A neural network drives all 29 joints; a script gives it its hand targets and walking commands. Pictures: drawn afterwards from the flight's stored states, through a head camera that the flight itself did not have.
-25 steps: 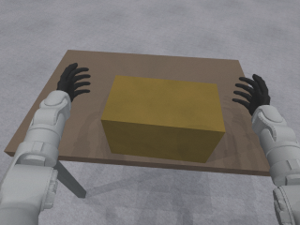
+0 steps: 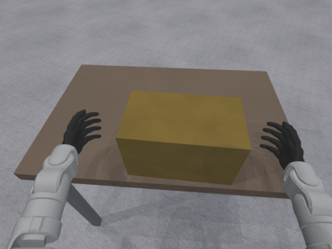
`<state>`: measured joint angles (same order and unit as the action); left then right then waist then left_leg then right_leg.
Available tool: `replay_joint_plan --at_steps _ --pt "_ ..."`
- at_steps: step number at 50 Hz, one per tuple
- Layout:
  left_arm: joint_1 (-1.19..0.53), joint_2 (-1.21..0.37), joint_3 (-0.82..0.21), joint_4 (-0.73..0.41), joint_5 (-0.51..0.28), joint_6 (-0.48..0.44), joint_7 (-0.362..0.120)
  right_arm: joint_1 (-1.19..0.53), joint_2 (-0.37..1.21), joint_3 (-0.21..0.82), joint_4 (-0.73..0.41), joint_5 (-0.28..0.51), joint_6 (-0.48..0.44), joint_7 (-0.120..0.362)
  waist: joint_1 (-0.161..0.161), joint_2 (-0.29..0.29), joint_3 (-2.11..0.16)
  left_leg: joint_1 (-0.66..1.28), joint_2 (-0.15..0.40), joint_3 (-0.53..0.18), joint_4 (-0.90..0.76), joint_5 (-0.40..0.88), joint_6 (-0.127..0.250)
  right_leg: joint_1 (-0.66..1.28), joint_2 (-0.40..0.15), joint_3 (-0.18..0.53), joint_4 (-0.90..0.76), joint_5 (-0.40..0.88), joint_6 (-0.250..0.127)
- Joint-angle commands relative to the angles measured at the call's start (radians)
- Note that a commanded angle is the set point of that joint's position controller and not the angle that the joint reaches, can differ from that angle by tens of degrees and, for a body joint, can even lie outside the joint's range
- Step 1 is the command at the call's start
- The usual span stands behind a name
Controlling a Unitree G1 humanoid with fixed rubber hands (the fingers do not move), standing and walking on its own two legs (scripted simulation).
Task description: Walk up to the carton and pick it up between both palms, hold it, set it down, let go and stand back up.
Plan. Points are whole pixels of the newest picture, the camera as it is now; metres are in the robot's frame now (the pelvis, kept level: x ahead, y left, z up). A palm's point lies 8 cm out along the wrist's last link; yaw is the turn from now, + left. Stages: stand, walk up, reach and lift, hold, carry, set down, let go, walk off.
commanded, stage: set down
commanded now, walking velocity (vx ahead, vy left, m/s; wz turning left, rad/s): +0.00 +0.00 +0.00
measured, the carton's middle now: (181, 138) +0.41 -0.02 +0.02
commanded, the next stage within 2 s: let go in 1.86 s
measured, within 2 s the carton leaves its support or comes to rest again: neither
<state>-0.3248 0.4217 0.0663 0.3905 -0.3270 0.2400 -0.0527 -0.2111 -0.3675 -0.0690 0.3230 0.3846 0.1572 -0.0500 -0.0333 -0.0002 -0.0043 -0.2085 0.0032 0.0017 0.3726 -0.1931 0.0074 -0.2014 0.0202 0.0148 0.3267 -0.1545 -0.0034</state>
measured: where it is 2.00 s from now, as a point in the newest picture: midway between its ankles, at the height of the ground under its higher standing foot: outside the picture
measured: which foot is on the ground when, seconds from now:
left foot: down 0.00-1.00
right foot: down 0.00-1.00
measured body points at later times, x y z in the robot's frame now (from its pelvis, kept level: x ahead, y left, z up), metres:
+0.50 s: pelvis +0.01 +0.00 +0.00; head +0.02 +0.00 +0.45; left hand +0.27 +0.25 +0.03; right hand +0.26 -0.24 +0.04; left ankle +0.00 +0.11 -0.75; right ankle +0.01 -0.12 -0.75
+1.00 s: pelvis +0.01 +0.00 +0.00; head +0.02 +0.00 +0.45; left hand +0.21 +0.25 -0.01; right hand +0.22 -0.23 -0.01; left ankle +0.00 +0.11 -0.75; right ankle +0.01 -0.12 -0.75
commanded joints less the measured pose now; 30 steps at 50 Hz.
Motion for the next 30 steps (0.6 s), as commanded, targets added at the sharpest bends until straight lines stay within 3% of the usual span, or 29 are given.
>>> replay_joint_plan --at_steps 1,14,30 --pt "-0.274 0.187 0.073 -0.188 0.011 -0.068 -0.003 -0.233 -0.171 -0.074 -0.213 -0.010 -0.052 0.003 0.014 0.009 -0.336 0.160 -0.013 -0.001 -0.031 0.281 -0.022 0.140 0.009 0.010 -0.031 0.181 0.001" --pt "-0.032 0.198 0.066 -0.367 -0.022 -0.197 0.017 0.007 -0.115 -0.102 -0.439 -0.065 -0.090 -0.001 0.040 0.020 -0.310 0.142 -0.016 -0.002 -0.030 0.265 -0.032 0.143 0.001 0.037 -0.013 0.190 -0.006" --pt "0.324 0.193 0.008 -0.401 -0.049 -0.351 -0.004 0.332 -0.035 -0.088 -0.482 -0.080 -0.159 -0.017 0.045 0.032 -0.161 0.133 -0.006 -0.041 -0.016 0.289 -0.050 0.126 -0.011 0.049 -0.042 0.128 -0.032"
